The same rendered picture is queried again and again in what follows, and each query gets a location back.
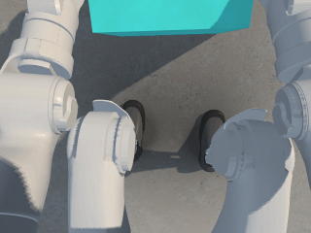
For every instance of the left robot upper arm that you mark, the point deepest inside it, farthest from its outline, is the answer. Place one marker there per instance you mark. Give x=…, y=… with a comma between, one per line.
x=34, y=110

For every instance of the left robot thigh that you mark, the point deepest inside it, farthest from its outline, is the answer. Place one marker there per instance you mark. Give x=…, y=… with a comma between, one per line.
x=105, y=151

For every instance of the robot left shin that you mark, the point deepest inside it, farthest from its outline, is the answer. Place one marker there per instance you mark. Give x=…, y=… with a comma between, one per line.
x=98, y=106

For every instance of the robot left forearm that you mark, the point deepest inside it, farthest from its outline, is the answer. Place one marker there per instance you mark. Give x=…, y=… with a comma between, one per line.
x=46, y=39

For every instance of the robot right forearm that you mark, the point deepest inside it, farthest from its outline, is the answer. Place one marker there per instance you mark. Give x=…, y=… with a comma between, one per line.
x=289, y=23

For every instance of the carton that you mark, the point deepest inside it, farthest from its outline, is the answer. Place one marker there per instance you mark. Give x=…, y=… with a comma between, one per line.
x=135, y=18

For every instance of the right robot upper arm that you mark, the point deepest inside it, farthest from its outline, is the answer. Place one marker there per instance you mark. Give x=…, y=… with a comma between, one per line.
x=292, y=117

